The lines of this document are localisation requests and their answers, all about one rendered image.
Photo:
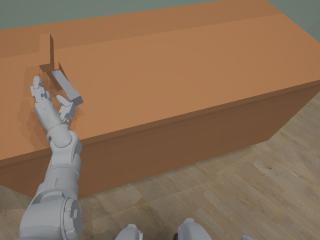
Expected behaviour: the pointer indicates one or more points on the robot left shin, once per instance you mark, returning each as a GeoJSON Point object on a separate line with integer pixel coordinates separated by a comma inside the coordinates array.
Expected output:
{"type": "Point", "coordinates": [132, 226]}

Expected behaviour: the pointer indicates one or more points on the robot left forearm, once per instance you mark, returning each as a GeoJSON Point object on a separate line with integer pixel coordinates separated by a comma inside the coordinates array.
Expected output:
{"type": "Point", "coordinates": [63, 172]}

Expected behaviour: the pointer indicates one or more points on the left robot hand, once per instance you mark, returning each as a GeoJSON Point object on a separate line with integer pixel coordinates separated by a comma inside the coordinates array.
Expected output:
{"type": "Point", "coordinates": [46, 110]}

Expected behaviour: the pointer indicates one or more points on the robot right thigh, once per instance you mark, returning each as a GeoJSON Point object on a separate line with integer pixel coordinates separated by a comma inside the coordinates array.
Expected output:
{"type": "Point", "coordinates": [192, 231]}

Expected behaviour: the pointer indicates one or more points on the robot left upper arm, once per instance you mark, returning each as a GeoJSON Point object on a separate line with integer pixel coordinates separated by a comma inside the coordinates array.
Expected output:
{"type": "Point", "coordinates": [58, 219]}

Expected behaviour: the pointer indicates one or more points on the counter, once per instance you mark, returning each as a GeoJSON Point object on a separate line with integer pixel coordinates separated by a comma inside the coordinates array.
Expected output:
{"type": "Point", "coordinates": [161, 88]}

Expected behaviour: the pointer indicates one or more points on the tap lever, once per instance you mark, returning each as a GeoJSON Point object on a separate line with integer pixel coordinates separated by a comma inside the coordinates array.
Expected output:
{"type": "Point", "coordinates": [72, 94]}

